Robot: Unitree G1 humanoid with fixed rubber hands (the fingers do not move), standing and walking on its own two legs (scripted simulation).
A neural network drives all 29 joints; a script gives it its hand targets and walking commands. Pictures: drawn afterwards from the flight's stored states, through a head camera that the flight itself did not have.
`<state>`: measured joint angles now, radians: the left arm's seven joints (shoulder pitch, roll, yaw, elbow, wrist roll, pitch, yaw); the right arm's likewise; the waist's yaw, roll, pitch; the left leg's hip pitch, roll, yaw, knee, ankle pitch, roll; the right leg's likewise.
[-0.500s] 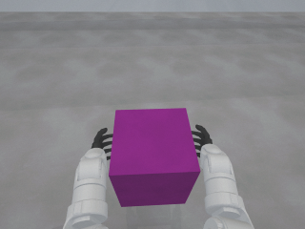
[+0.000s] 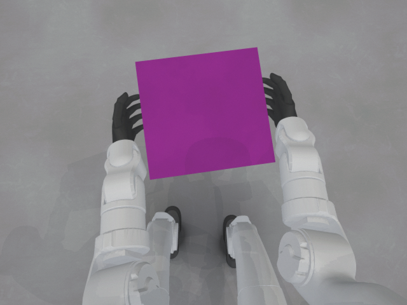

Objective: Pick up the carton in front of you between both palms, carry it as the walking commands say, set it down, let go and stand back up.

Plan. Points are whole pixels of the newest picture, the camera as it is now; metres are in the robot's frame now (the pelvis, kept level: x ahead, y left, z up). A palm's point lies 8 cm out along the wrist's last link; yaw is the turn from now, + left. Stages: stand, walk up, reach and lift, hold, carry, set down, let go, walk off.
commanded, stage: set down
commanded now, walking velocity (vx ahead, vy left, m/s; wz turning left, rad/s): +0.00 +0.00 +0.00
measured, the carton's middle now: (202, 125) +0.44 +0.00 -0.16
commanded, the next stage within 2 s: none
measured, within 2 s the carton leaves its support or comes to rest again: rests again in 1.90 s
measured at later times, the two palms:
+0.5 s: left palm (137, 130) +0.44 +0.16 -0.22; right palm (257, 109) +0.50 -0.13 -0.22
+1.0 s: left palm (145, 135) +0.46 +0.18 -0.38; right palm (238, 111) +0.54 -0.11 -0.38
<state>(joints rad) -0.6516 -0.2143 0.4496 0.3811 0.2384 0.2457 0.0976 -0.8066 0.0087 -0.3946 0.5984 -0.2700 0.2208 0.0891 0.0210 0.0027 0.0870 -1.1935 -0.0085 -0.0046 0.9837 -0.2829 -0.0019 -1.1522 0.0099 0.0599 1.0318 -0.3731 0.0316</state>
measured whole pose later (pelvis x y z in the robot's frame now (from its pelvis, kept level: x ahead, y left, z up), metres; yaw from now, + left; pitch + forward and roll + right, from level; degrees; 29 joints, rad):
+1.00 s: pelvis -0.04 -0.02 -0.23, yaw -1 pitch +47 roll +2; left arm -1.23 -0.01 0.60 0.58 0.18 0.34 0.10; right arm -1.49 -0.22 -0.26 0.94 -0.18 0.32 -0.03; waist 0.10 -0.03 0.13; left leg -2.19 -0.02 -0.05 1.84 -0.47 -0.07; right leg -2.16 0.08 0.05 1.91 -0.58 0.02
